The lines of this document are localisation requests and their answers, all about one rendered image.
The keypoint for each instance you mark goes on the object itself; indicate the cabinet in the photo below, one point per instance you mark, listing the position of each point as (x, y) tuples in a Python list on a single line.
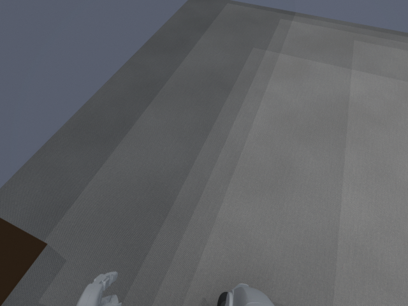
[(18, 251)]

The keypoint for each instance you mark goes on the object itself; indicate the robot right thigh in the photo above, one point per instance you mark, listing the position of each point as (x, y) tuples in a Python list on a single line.
[(245, 296)]

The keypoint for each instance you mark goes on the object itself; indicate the robot left hand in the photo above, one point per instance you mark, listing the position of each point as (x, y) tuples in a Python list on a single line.
[(92, 294)]

